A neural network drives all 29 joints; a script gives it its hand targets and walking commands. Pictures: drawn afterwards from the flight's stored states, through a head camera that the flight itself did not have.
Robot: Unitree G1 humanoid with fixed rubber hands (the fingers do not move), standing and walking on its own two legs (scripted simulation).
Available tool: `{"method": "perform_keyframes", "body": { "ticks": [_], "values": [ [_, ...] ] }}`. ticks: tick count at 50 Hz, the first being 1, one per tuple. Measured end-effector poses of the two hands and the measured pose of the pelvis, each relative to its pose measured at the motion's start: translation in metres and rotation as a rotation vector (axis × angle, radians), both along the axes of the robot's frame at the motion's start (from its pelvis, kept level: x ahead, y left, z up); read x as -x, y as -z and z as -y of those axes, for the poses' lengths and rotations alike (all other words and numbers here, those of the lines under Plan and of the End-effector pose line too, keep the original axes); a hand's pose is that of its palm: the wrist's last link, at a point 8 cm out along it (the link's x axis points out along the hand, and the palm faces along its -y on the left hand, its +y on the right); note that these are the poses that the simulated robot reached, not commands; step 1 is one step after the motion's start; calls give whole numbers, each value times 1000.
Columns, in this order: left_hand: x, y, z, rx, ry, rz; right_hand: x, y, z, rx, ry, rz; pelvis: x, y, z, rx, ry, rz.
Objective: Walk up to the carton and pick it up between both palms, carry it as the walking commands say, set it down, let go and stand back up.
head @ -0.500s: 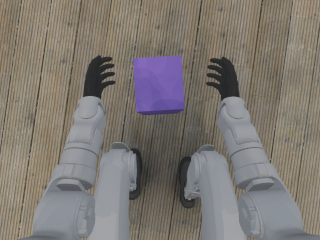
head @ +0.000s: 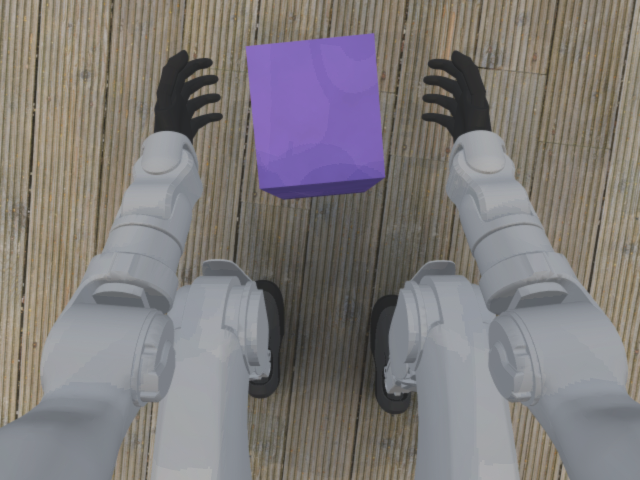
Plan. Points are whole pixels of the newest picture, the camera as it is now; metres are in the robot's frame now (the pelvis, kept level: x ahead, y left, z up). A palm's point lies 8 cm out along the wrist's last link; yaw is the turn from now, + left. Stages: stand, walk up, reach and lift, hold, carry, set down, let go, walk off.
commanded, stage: reach and lift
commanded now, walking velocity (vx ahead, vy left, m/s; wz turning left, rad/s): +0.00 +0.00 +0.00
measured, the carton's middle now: (318, 135) +0.50 +0.02 -0.27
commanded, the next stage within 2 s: none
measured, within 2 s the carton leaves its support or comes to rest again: leaves its support in 1.74 s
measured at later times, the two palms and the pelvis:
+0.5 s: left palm (185, 153) +0.46 +0.19 -0.22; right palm (465, 128) +0.49 -0.16 -0.21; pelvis +0.01 +0.01 -0.03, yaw -2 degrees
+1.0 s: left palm (213, 121) +0.50 +0.15 -0.19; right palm (412, 112) +0.51 -0.09 -0.19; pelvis +0.01 +0.02 -0.02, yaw -2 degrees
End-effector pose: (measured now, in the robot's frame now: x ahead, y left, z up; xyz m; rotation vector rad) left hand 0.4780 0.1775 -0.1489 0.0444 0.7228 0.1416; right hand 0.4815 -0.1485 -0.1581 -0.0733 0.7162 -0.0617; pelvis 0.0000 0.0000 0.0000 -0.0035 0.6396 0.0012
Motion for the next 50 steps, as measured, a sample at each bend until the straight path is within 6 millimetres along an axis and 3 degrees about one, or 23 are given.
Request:
{"method": "perform_keyframes", "body": {
  "ticks": [7,11,19,24,33,39,43,50],
  "values": [
    [-11,27,-8,-16,12,1,-7,23,14,34,-32,8,-3,13,-3,10,5,-33],
    [-7,40,-22,-47,13,-9,-10,37,18,35,-47,1,-6,19,-5,9,9,-45],
    [9,69,-23,-13,59,-52,-2,60,26,65,-57,-65,-10,27,-9,8,17,-44],
    [13,69,-18,14,81,-13,-10,51,16,11,-64,13,-8,28,-12,13,34,-10],
    [7,62,-9,29,90,-29,-8,46,6,7,-42,-28,-5,31,-15,16,36,2],
    [-14,45,7,32,86,9,-25,33,-32,-41,-85,6,-3,31,-15,17,38,3],
    [-18,44,26,55,95,-28,-26,31,-56,-64,-83,1,-5,29,-16,20,34,-24],
    [-20,43,29,30,16,-43,-27,33,-55,-59,-36,3,-10,25,-16,12,27,-60]
  ]
}}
